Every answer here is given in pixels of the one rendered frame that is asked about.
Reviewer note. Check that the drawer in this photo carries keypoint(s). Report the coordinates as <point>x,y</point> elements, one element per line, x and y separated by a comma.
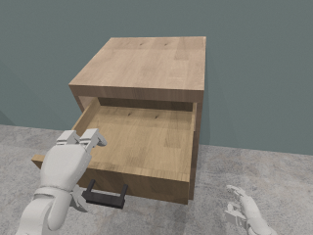
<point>149,147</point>

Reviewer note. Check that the handle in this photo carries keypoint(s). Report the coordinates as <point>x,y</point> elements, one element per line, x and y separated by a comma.
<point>105,200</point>

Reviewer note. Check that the right robot hand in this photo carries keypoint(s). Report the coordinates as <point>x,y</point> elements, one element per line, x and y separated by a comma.
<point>247,209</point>

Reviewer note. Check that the right robot forearm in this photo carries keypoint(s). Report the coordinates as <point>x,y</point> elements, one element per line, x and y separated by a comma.
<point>259,226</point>

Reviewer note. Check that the cabinet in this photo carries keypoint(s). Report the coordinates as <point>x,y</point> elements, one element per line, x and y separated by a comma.
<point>148,68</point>

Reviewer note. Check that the left robot forearm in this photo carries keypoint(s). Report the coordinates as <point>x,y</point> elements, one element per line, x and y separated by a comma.
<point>46,213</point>

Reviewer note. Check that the left robot hand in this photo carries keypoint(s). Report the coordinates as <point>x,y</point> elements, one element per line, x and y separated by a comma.
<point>65,163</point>

